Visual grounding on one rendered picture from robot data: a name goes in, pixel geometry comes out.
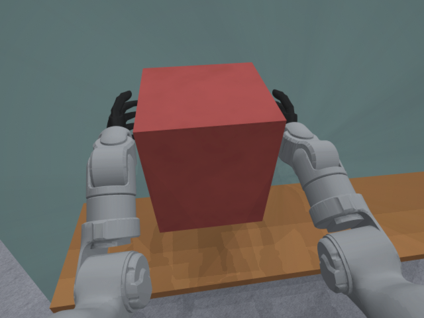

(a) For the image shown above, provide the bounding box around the robot right forearm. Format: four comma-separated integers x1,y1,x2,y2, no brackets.
278,122,402,274

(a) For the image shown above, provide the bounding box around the robot right hand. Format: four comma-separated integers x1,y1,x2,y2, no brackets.
272,89,297,124

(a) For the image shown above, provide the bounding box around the robot left forearm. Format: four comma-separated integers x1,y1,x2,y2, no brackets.
74,126,140,305

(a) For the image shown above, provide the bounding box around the table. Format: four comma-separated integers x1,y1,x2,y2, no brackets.
50,172,424,313

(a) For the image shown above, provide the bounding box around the robot right upper arm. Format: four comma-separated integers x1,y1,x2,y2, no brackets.
317,225,424,318

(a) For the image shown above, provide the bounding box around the robot left upper arm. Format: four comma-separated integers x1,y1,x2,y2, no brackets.
47,250,152,318

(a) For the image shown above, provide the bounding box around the robot left hand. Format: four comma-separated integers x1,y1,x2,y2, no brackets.
107,91,138,139

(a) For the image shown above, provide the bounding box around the carton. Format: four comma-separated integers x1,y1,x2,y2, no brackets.
132,62,287,233

